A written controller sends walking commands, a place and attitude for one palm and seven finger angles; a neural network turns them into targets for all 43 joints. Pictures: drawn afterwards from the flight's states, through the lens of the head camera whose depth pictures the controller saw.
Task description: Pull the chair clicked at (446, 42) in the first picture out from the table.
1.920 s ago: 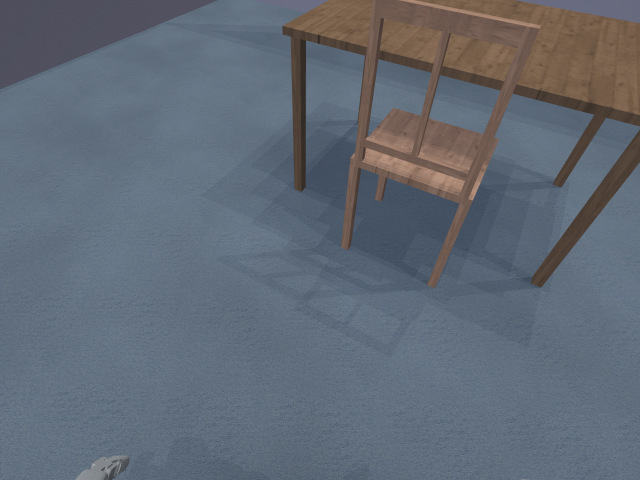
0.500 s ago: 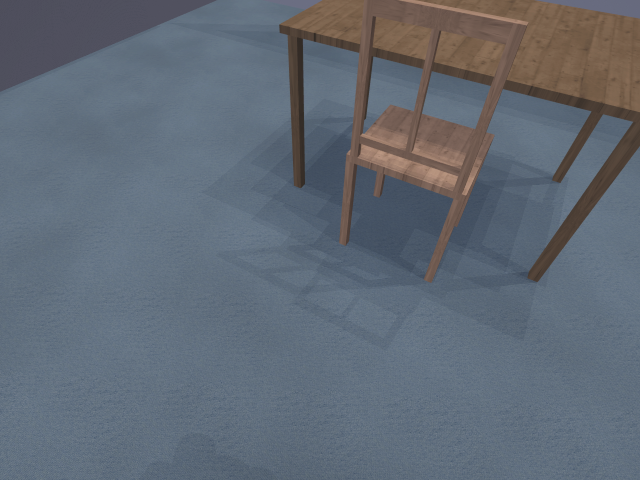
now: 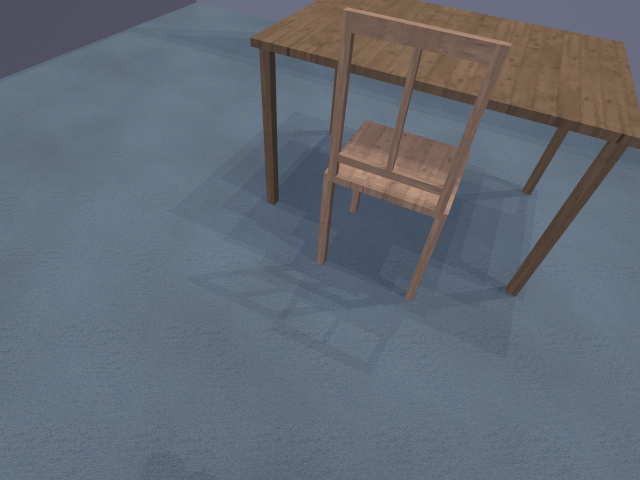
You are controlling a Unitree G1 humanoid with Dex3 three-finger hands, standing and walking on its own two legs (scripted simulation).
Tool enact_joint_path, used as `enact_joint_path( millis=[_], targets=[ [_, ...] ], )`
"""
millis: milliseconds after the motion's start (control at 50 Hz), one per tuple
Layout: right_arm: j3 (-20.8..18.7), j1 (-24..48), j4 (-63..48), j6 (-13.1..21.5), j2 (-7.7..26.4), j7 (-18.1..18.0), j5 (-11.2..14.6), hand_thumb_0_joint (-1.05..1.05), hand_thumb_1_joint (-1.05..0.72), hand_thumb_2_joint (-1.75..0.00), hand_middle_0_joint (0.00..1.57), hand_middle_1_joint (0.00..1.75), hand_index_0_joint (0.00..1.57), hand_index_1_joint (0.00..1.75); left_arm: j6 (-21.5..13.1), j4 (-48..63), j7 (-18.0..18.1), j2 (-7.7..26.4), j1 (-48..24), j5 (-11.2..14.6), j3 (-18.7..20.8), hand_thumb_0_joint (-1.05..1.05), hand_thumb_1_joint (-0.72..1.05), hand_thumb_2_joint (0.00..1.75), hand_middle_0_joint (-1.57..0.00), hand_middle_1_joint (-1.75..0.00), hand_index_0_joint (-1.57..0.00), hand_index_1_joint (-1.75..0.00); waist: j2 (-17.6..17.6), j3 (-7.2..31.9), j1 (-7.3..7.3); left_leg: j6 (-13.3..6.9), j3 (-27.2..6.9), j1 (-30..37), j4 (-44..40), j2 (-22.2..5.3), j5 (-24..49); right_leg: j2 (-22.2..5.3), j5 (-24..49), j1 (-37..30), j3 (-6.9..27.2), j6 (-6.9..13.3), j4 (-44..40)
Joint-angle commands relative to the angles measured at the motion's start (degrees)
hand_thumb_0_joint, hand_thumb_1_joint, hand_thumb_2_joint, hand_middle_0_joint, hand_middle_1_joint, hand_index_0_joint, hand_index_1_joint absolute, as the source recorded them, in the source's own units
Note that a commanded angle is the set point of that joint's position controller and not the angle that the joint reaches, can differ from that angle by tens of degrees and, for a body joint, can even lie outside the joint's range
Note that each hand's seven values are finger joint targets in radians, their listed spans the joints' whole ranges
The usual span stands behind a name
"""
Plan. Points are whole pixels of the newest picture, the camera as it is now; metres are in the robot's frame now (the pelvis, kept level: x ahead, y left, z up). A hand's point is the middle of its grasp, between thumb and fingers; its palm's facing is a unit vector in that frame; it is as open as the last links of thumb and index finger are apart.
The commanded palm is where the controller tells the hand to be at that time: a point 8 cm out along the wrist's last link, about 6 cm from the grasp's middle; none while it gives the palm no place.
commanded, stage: walk to a spot facing it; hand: left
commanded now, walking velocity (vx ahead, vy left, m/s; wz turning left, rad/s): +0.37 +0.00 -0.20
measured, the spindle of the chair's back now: (402, 115) +1.00 -0.18 -0.04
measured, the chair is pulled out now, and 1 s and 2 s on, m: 0.00 0.00 0.00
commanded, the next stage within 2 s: turn to face it in 0.30 s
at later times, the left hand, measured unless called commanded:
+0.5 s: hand (240, 419) +0.25 +0.13 -0.17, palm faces -0.02 -0.98 -0.20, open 7.2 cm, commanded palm none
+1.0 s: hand (241, 339) +0.39 +0.15 -0.17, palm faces -0.21 -0.95 -0.21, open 7.4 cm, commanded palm none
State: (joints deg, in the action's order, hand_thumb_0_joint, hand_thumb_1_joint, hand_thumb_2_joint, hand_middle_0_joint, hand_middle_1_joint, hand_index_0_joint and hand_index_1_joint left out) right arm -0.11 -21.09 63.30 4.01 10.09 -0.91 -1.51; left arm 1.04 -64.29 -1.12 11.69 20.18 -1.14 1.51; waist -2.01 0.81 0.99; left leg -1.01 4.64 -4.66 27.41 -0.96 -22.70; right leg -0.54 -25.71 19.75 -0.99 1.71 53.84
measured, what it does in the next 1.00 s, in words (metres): walks ahead, turning right: right foot, then left foot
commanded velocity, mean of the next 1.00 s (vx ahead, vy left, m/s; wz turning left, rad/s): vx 0.11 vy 0.00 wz -0.30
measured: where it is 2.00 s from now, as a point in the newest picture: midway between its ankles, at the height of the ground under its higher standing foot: (352, 433)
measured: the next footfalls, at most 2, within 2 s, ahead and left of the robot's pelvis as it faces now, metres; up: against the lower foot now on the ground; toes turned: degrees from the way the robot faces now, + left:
right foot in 0.26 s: +0.25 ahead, -0.14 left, +0.00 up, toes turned -11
left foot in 0.66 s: +0.35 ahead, +0.07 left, +0.00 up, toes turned +1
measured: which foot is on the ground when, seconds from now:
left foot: down 0.00-0.26, up 0.28-0.64, down 0.66-1.00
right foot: up 0.00-0.24, down 0.26-0.68, up 0.70-1.00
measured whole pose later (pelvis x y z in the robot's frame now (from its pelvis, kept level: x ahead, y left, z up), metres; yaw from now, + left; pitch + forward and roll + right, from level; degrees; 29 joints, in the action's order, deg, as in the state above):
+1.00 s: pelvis +0.28 -0.03 +0.01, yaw -17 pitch +0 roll -1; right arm -2.5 -11.8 57.0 0.9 9.4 -1.9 -1.7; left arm 3.0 -56.7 -0.3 12.3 12.5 -1.2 5.5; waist -1.0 -3.2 0.1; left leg -1.1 15.8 -12.5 27.8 -6.8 -14.9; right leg -3.6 -23.7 23.4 -4.3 -2.2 49.1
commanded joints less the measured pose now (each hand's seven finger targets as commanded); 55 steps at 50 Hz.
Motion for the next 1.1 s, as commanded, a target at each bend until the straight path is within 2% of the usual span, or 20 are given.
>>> enact_joint_path(
  millis=[0, 120, 160, 200, 220, 240, 260, 320, 400, 540, 600, 620, 660, 680, 780, 960, 1020, 1040, 1060, 1080],
  targets=[
    [-2.26, -8.73, 1.24, 1.04, 9.02, -1.20, 0.18, 0.00, -0.90, -0.90, 0.20, 0.30, 0.20, 0.30, -3.22, 9.13, -0.45, 3.28, -11.25, -0.03, 1.49, 0.00, 0.90, 0.90, -0.20, -0.30, -0.20, -0.30, 7.90, -10.20, 1.67, -9.56, -13.68, 9.68, -14.57, -18.03, 29.28, -5.03, 3.11, 23.00, 0.29, -0.61, 6.75],
    [-2.47, -8.81, 3.04, 1.26, 7.45, -1.29, 0.30, 0.00, -0.90, -0.90, 0.20, 0.30, 0.20, 0.30, -2.84, 10.29, -1.23, -0.10, -13.82, 0.25, 1.06, 0.00, 0.90, 0.90, -0.20, -0.30, -0.20, -0.30, 9.78, -9.73, 0.41, -6.50, -1.79, 2.77, -15.30, -13.23, 35.72, -1.80, 12.78, 7.37, -7.76, 0.81, -13.53],
    [-2.94, -8.06, 3.67, 1.15, 8.62, -1.24, 0.59, 0.00, -0.90, -0.90, 0.20, 0.30, 0.20, 0.30, -2.98, 8.37, -0.71, 1.00, -7.70, 0.12, 1.66, 0.00, 0.90, 0.90, -0.20, -0.30, -0.20, -0.30, 9.46, -6.07, -2.58, -5.92, 0.41, 3.01, -8.03, -13.70, 48.49, 0.34, 14.03, -1.11, -8.51, 2.57, -15.66],
    [-3.00, -6.99, 3.57, 1.06, 8.39, -1.09, 1.07, 0.00, -0.90, -0.90, 0.20, 0.30, 0.20, 0.30, -3.73, 4.33, -0.12, 3.91, 4.72, -0.51, 2.93, 0.00, 0.90, 0.90, -0.20, -0.30, -0.20, -0.30, 6.28, -0.54, -8.18, -3.12, 3.47, -2.40, 8.02, -10.88, 47.61, 1.67, 18.88, -17.96, -8.47, 3.65, -21.09],
    [-2.55, -8.21, 3.19, 1.02, 6.17, -0.35, 1.52, 0.00, -0.90, -0.90, 0.20, 0.30, 0.20, 0.30, -4.60, 2.47, 0.62, 8.61, 11.55, -0.95, 4.17, 0.00, 0.90, 0.90, -0.20, -0.30, -0.20, -0.30, -1.45, 4.83, -10.82, -1.26, 4.38, -13.26, 24.30, -7.75, 31.16, -7.61, 15.67, -29.96, 2.14, 6.84, -24.16],
    [-2.24, -11.48, 1.54, 1.15, 2.47, -0.36, 1.91, 0.00, -0.90, -0.90, 0.20, 0.30, 0.20, 0.30, -4.80, 1.99, 1.36, 14.40, 15.17, -0.48, 5.56, 0.00, 0.90, 0.90, -0.20, -0.30, -0.20, -0.30, -14.71, 12.09, -9.40, 0.70, 2.82, -24.03, 45.16, 0.10, -7.32, -25.00, 14.36, -35.73, 30.90, 13.81, -32.73],
    [-2.58, -6.80, -0.01, 0.52, 4.08, -0.48, 1.93, 0.00, -0.90, -0.90, 0.20, 0.30, 0.20, 0.30, -4.40, 2.60, 1.75, 14.23, 12.05, 0.83, 5.63, 0.00, 0.90, 0.90, -0.20, -0.30, -0.20, -0.30, -7.17, 8.72, -9.03, -0.95, -4.21, -26.96, 52.67, -1.88, -8.92, -26.57, 9.80, -30.58, 34.76, 15.64, -38.67],
    [-2.77, -1.72, -0.78, -0.68, 1.44, 0.14, 0.74, 0.00, -0.90, -0.90, 0.20, 0.30, 0.20, 0.30, -4.38, 5.57, 2.20, 6.94, -1.76, 0.32, 3.21, 0.00, 0.90, 0.90, -0.20, -0.30, -0.20, -0.30, 1.25, -4.76, -2.82, -0.74, -5.66, -26.74, 49.77, -8.07, 1.35, -21.34, 4.77, -6.64, 17.67, 10.74, -41.18],
    [-2.56, -6.17, 0.01, -3.29, -1.62, 0.37, 0.08, 0.00, -0.90, -0.90, 0.20, 0.30, 0.20, 0.30, -4.88, 5.88, 2.35, 3.33, -5.10, -0.33, 1.69, 0.00, 0.90, 0.90, -0.20, -0.30, -0.20, -0.30, -0.86, -5.83, 2.26, 1.30, -2.44, -18.93, 37.32, -7.82, 4.51, -15.34, 16.20, 5.72, 3.41, 7.85, -42.77],
    [-2.44, 4.30, -5.16, -2.27, 0.17, 0.06, 0.57, 0.00, -0.90, -0.90, 0.20, 0.30, 0.20, 0.30, -3.82, 6.32, 1.88, 5.82, -2.53, -0.29, 2.84, 0.00, 0.90, 0.90, -0.20, -0.30, -0.20, -0.30, -5.05, -3.19, -0.44, 3.63, 1.15, -16.25, 15.72, -4.50, 7.07, -12.17, 33.52, -2.36, 6.13, 8.94, -36.50],
    [-2.61, 3.31, -5.51, -1.66, 2.35, -0.60, 0.75, 0.00, -0.90, -0.90, 0.20, 0.30, 0.20, 0.30, -2.64, 7.23, 1.93, 6.46, -3.39, 0.12, 3.70, 0.00, 0.90, 0.90, -0.20, -0.30, -0.20, -0.30, -3.36, -0.86, 0.67, 4.16, 1.68, -8.58, 4.10, -3.68, 12.79, -10.06, 31.71, -3.65, 6.33, 6.47, -30.05],
    [-2.92, 1.33, -4.96, -1.26, 4.48, -0.93, 0.73, 0.00, -0.90, -0.90, 0.20, 0.30, 0.20, 0.30, -2.27, 7.48, 1.93, 5.13, -2.96, 0.35, 3.52, 0.00, 0.90, 0.90, -0.20, -0.30, -0.20, -0.30, 1.21, 1.39, 1.23, 3.71, -0.07, -2.23, -1.37, -6.01, 18.84, -7.42, 26.88, -2.12, 5.19, 4.19, -25.50],
    [-4.09, -1.77, -5.68, -1.42, 12.30, -1.42, 0.33, 0.00, -0.90, -0.90, 0.20, 0.30, 0.20, 0.30, -1.60, 8.69, 1.50, 1.72, -0.11, 0.91, 3.05, 0.00, 0.90, 0.90, -0.20, -0.30, -0.20, -0.30, 22.64, 4.74, 1.27, -6.59, -19.38, 6.30, -7.37, -26.54, 41.13, 1.67, -11.01, 10.05, -2.83, -2.16, -2.40],
    [-3.79, -0.20, -6.30, -1.94, 11.03, -1.76, 0.12, 0.00, -0.90, -0.90, 0.20, 0.30, 0.20, 0.30, -1.28, 8.82, 1.58, 2.99, -1.45, 0.28, 3.34, 0.00, 0.90, 0.90, -0.20, -0.30, -0.20, -0.30, 16.82, 2.15, 1.50, -9.27, -18.19, 2.12, -8.84, -27.44, 36.70, -0.11, -11.40, 10.41, -0.24, -2.21, 6.35],
    [-2.97, 6.94, -8.70, -1.57, 6.88, -1.89, 0.25, 0.00, -0.90, -0.90, 0.20, 0.30, 0.20, 0.30, 0.13, 8.19, 0.62, 1.76, -1.77, -0.17, 4.18, 0.00, 0.90, 0.90, -0.20, -0.30, -0.20, -0.30, 9.97, 0.84, -1.50, -5.51, -1.27, -1.93, -8.27, -18.35, 40.75, -2.85, 2.45, 10.94, -0.27, -4.01, 13.52],
    [-4.94, 4.16, -7.47, -3.10, 9.02, -1.03, -0.16, 0.00, -0.90, -0.90, 0.20, 0.30, 0.20, 0.30, 0.69, 11.88, 0.73, 0.77, -8.08, -0.33, 3.28, 0.00, 0.90, 0.90, -0.20, -0.30, -0.20, -0.30, 13.52, 0.45, 1.35, -6.74, 2.24, 0.17, -5.75, -19.71, 36.44, -2.26, 1.18, 4.24, -4.86, -3.69, -10.26],
    [-5.34, 5.74, -7.61, -3.70, 9.99, -0.60, 0.10, 0.00, -0.90, -0.90, 0.20, 0.30, 0.20, 0.30, 0.02, 11.32, 0.90, 2.02, -4.58, -0.38, 3.49, 0.00, 0.90, 0.90, -0.20, -0.30, -0.20, -0.30, 11.13, 1.37, -1.32, -3.27, 4.63, -3.75, -0.01, -18.58, 28.86, -1.48, 11.79, -5.23, -5.63, -2.52, -23.58],
    [-5.18, 5.38, -7.73, -3.85, 8.98, -0.31, 0.46, 0.00, -0.90, -0.90, 0.20, 0.30, 0.20, 0.30, -0.53, 10.71, 1.12, 4.42, -2.19, -0.61, 3.82, 0.00, 0.90, 0.90, -0.20, -0.30, -0.20, -0.30, 5.47, 2.94, -2.60, -0.33, 6.84, -7.61, 6.19, -16.05, 22.36, -3.56, 20.10, -11.88, -2.72, -1.75, -30.21],
    [-4.21, 3.87, -8.97, -4.19, 4.40, 0.10, 0.98, 0.00, -0.90, -0.90, 0.20, 0.30, 0.20, 0.30, -1.27, 10.66, 1.98, 10.84, -1.17, -1.17, 4.78, 0.00, 0.90, 0.90, -0.20, -0.30, -0.20, -0.30, -11.49, 3.94, -2.78, 3.31, 10.40, -21.41, 17.35, -9.88, 1.35, -16.60, 31.33, -20.57, 14.19, 2.90, -35.03],
    [-3.47, 8.58, -10.90, -4.86, 3.92, -0.29, 0.88, 0.00, -0.90, -0.90, 0.20, 0.30, 0.20, 0.30, -1.03, 10.10, 2.32, 13.33, 1.20, -0.16, 4.94, 0.00, 0.90, 0.90, -0.20, -0.30, -0.20, -0.30, -13.98, 2.89, -5.25, 4.07, 4.40, -24.37, 25.50, -6.25, -13.81, -22.97, 42.33, -16.39, 19.40, 9.02, -35.45]
  ],
)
